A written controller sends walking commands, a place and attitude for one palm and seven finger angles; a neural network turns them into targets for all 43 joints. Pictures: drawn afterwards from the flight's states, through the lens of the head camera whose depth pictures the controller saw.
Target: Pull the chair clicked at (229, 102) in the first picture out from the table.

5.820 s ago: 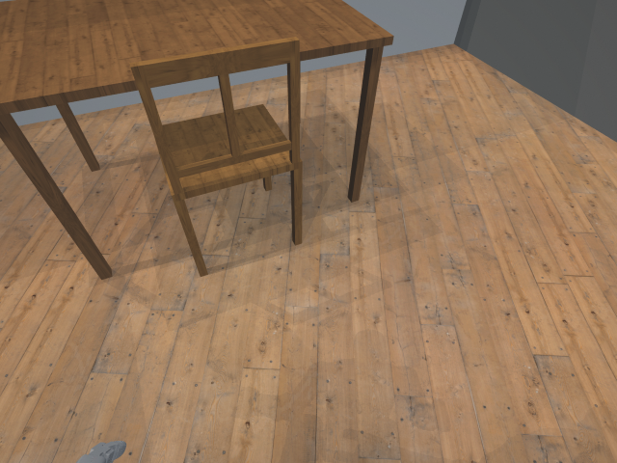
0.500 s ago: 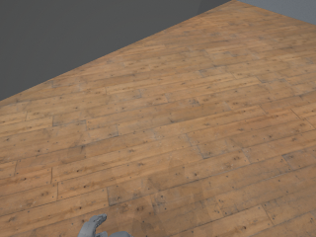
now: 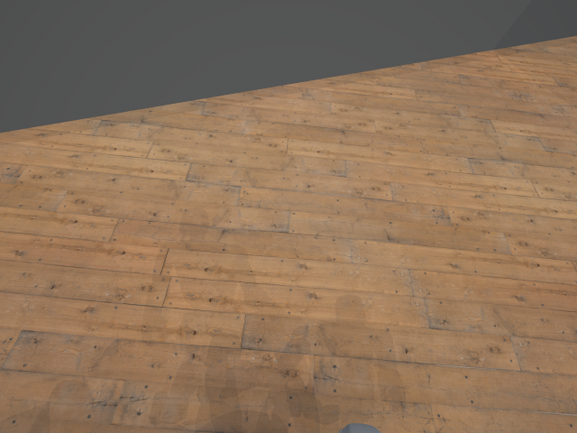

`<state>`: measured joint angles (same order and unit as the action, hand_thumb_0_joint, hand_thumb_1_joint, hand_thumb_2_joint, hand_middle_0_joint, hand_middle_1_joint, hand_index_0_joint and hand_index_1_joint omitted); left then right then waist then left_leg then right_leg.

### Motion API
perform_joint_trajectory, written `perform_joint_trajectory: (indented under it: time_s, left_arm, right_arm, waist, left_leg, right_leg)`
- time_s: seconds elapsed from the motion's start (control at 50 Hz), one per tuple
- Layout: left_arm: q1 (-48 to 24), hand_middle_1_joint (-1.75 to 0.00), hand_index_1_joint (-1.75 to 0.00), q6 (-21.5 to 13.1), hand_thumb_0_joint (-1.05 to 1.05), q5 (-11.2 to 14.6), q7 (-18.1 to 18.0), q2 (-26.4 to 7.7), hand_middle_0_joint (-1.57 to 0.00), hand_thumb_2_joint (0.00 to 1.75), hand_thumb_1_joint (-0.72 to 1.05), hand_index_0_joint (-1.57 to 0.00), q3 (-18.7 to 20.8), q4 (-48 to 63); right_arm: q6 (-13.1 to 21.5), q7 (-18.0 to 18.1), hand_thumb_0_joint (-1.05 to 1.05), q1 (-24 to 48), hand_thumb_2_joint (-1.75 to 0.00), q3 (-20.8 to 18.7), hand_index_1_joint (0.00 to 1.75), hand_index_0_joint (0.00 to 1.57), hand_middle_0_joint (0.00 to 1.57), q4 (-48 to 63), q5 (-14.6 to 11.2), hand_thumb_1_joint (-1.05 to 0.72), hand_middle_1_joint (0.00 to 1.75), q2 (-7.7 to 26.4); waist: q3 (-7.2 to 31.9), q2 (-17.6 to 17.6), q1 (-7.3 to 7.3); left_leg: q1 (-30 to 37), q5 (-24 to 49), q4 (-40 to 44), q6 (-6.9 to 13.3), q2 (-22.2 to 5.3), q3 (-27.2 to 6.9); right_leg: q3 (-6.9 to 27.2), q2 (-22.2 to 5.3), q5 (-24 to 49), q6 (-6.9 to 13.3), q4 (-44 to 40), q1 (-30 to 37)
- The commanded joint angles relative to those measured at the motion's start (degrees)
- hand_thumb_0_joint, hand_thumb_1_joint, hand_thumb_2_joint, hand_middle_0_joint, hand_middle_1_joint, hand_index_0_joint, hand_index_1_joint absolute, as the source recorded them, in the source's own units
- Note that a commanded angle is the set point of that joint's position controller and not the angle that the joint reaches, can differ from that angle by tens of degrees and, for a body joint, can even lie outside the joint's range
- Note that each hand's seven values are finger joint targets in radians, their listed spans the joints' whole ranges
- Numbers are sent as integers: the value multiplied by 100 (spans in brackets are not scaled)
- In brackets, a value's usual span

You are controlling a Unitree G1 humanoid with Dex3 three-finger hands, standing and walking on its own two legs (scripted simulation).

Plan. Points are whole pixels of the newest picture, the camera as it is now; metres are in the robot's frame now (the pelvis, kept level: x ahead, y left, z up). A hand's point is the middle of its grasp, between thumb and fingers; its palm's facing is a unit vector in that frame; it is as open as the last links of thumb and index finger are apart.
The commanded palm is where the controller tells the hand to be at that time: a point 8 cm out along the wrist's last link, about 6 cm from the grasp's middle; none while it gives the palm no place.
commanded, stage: turn to face it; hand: left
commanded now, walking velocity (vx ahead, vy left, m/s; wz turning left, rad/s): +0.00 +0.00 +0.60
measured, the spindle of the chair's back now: out of the picture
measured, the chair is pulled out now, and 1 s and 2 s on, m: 0.00 0.00 0.00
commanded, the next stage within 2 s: none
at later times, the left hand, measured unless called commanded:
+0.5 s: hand out of the picture +0.01 +0.12 -0.14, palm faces +0.33 -0.90 -0.29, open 7.4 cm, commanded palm none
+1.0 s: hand out of the picture -0.10 +0.19 -0.18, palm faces +0.64 -0.73 -0.24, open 7.4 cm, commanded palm none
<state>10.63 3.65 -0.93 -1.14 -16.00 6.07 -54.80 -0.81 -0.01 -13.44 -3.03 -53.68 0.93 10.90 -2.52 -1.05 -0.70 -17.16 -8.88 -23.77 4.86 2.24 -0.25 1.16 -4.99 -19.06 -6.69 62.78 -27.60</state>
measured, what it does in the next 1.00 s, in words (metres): steps on the spot, turning left: right foot, then left foot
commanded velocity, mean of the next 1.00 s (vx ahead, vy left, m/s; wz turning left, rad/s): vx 0.00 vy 0.00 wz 0.60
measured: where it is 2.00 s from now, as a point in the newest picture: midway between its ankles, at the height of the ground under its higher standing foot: outside the picture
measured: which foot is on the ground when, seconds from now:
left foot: down 0.00-0.28, up 0.30-0.80, down 0.82-1.00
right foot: up 0.00-0.26, down 0.28-0.82, up 0.84-1.00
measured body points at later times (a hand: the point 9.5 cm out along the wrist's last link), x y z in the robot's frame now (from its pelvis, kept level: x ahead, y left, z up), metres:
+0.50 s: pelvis +0.00 -0.09 +0.00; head +0.04 -0.12 +0.45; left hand +0.00 +0.17 -0.12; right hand +0.13 -0.33 -0.16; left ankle -0.06 +0.06 -0.64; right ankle -0.01 -0.18 -0.75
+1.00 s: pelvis -0.01 -0.02 -0.01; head +0.01 +0.03 +0.44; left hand -0.14 +0.22 -0.16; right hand +0.24 -0.15 -0.13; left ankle -0.08 +0.03 -0.75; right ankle +0.05 -0.18 -0.65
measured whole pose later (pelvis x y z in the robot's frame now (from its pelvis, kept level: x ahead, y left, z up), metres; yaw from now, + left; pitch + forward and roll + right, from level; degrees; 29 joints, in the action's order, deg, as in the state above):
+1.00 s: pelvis -0.01 -0.02 -0.01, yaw +37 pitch +1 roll -2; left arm 12.0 3.4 -0.7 -0.6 -15.7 4.6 -52.9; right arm -1.0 -0.4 -6.5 -2.3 -51.0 0.8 12.8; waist -5.1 -2.2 1.5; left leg -13.1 -16.9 -29.3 3.2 1.1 1.2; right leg -2.7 -7.1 -24.9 -6.2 67.2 -27.9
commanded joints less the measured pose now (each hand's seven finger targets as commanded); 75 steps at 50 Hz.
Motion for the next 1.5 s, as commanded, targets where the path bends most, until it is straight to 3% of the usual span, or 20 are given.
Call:
perform_joint_trajectory:
  time_s: [0.0, 0.22, 0.24, 0.26, 0.28, 0.3, 0.38, 0.6, 0.74, 0.78, 0.8, 0.82, 0.94, 1.18, 1.3, 1.32, 1.34, 1.36, 1.42, 1.48]
  left_arm:
    - [-216, -30, -30, -136, 0, 4, -22, -316, -20, 90, 90, -20, -18, 582]
    - [501, -30, -30, -268, 0, 79, -86, -312, -20, 90, 90, -20, -49, 681]
    - [682, -30, -30, -313, 0, 38, -110, -562, -20, 90, 90, -20, 13, 677]
    - [591, -30, -30, -371, 0, -70, -153, -1176, -20, 90, 90, -20, 108, 802]
    - [231, -30, -30, -317, 0, -27, -163, -1186, -20, 90, 90, -20, 29, 941]
    - [-225, -30, -30, -306, 0, -19, -147, -953, -20, 90, 90, -20, -47, 1069]
    - [-296, -30, -30, -452, 0, 29, -78, -337, -20, 90, 90, -20, -204, 999]
    - [966, -30, -30, -416, 0, -58, -99, -623, -20, 90, 90, -20, -140, 596]
    - [760, -30, -30, -339, 0, -51, -65, -850, -20, 90, 90, -20, -12, 540]
    - [645, -30, -30, -327, 0, 45, -15, -678, -20, 90, 90, -20, -14, 652]
    - [426, -30, -30, -324, 0, 80, 25, -286, -20, 90, 90, -20, -141, 931]
    - [180, -30, -30, -236, 0, 23, -28, -419, -20, 90, 90, -20, -135, 1003]
    - [211, -30, -30, -179, 0, 1, 37, -401, -20, 90, 90, -20, -71, 670]
    - [-831, -30, -30, -229, 0, 53, -15, -321, -20, 90, 90, -20, -168, 1172]
    - [-144, -30, -30, -379, 0, 121, -50, -402, -20, 90, 90, -20, -166, 1051]
    - [111, -30, -30, -445, 0, 85, -81, -699, -20, 90, 90, -20, -108, 977]
    - [300, -30, -30, -470, 0, -2, -143, -1251, -20, 90, 90, -20, 5, 962]
    - [415, -30, -30, -436, 0, 13, -146, -1284, -20, 90, 90, -20, -18, 977]
    - [-387, -30, -30, -404, 0, 38, -112, -620, -20, 90, 90, -20, -179, 1101]
    - [-306, -30, -30, -445, 0, 25, -81, -457, -20, 90, 90, -20, -226, 1055]
  right_arm:
    - [26, 63, 0, -252, -90, -350, 30, 20, 20, 321, 10, -90, 30, 1234]
    - [-110, -9, 0, 314, -90, -462, 30, 20, 20, 583, 7, -90, 30, 1290]
    - [-127, -34, 0, 308, -90, -441, 30, 20, 20, 619, -35, -90, 30, 1061]
    - [-128, -36, 0, 151, -90, -378, 30, 20, 20, 729, -82, -90, 30, 647]
    - [-121, -39, 0, 348, -90, -435, 30, 20, 20, 786, 26, -90, 30, 978]
    - [-167, -88, 0, 233, -90, -451, 30, 20, 20, 742, 63, -90, 30, 975]
    - [-246, -171, 0, -76, -90, -404, 30, 20, 20, 366, 48, -90, 30, 841]
    - [-273, -161, 0, 1003, -90, -199, 30, 20, 20, 548, 1, -90, 30, 724]
    - [-114, -144, 0, 776, -90, -131, 30, 20, 20, 592, -28, -90, 30, 742]
    - [-1, -116, 0, -160, -90, -315, 30, 20, 20, 416, 28, -90, 30, 1448]
    - [19, -61, 0, -534, -90, -474, 30, 20, 20, 351, -22, -90, 30, 2055]
    - [-37, -36, 0, -716, -90, -450, 30, 20, 20, 211, -79, -90, 30, 2025]
    - [61, 75, 0, 368, -90, -248, 30, 20, 20, 520, -23, -90, 30, 1352]
    - [21, 67, 0, -246, -90, -364, 30, 20, 20, 407, 35, -90, 30, 1404]
    - [-15, 65, 0, 17, -90, -387, 30, 20, 20, 474, -17, -90, 30, 1341]
    - [1, 36, 0, -78, -90, -356, 30, 20, 20, 485, -77, -90, 30, 1103]
    - [12, 21, 0, -185, -90, -286, 30, 20, 20, 608, -98, -90, 30, 714]
    - [-58, 44, 0, -156, -90, -357, 30, 20, 20, 659, -57, -90, 30, 994]
    - [-226, -72, 0, -203, -90, -379, 30, 20, 20, 313, 20, -90, 30, 913]
    - [-290, -156, 0, -250, -90, -352, 30, 20, 20, 235, 13, -90, 30, 824]
  waist:
    - [520, 850, -141]
    - [821, 979, 180]
    - [843, 309, 271]
    - [710, -1542, 267]
    - [349, -1318, 213]
    - [116, -699, -47]
    - [-185, -805, -223]
    - [210, -1041, 337]
    - [593, -1106, 205]
    - [1284, 381, -333]
    - [1378, 2013, -500]
    - [1436, 1419, -502]
    - [485, 866, 36]
    - [525, 984, -224]
    - [814, 797, 144]
    - [1011, 139, 233]
    - [1171, -1643, 298]
    - [1086, -1147, 307]
    - [223, -809, -80]
    - [10, -1045, -128]
  left_leg:
    - [957, 120, 851, 395, -1484, -2014]
    - [-262, 65, 214, 88, -834, -2430]
    - [-1020, -655, -378, -237, -465, -2021]
    - [-2172, -1867, -2025, -746, 328, -767]
    - [-2034, -2316, -3155, -743, 180, -546]
    - [-1743, -1903, -3835, -707, 39, -630]
    - [-1851, -920, -4619, -918, -216, -209]
    - [-1697, -1493, -3373, -998, -457, 273]
    - [-157, -1037, -1017, -691, -297, 806]
    - [1960, 1317, 115, -234, -1114, -327]
    - [2707, 4439, 12, 592, -2612, -2290]
    - [2559, 4818, -157, 916, -2783, -1907]
    - [1358, 3494, 180, 289, -1473, -895]
    - [1522, 3266, 11, 548, -1407, -1989]
    - [575, 2674, -707, 81, -936, -2183]
    - [-407, 1243, -1220, -263, -646, -1874]
    - [-1614, -2143, -2541, -743, 208, -706]
    - [-1449, -2850, -3769, -787, 91, -594]
    - [-1467, -1703, -4844, -850, -285, -434]
    - [-1490, -1068, -4910, -941, -369, -210]
  right_leg:
    - [61, 29, -207, 31, -500, -421]
    - [-94, 488, 302, 370, -3656, 1952]
    - [369, -86, 251, 561, -4499, 2710]
    - [2339, -1806, -571, 1154, -5296, 3075]
    - [2412, -2389, -315, 1440, -5309, 1908]
    - [1754, -2055, -372, 1455, -5269, 1216]
    - [127, -1028, 1931, 988, -4608, 1604]
    - [-398, -1483, 3948, 1311, -4022, 2871]
    - [-999, -1580, 3960, 1112, -3180, 2619]
    - [-1395, -1078, 2260, 510, -1127, 1127]
    - [-1116, -243, -1904, 88, 91, -589]
    - [-448, -325, -2012, 178, 478, -665]
    - [-213, -218, -329, 29, 602, -511]
    - [-54, 155, -573, -11, -1141, -264]
    - [-132, 334, 845, 173, -3832, 1806]
    - [415, -359, 1640, 339, -4315, 3055]
    - [1953, -2073, 3040, 1016, -4327, 3839]
    - [2044, -2720, 3420, 1605, -4346, 2905]
    - [652, -1551, 2225, 1290, -4452, 1874]
    - [-180, -1225, 2324, 1070, -4489, 1715]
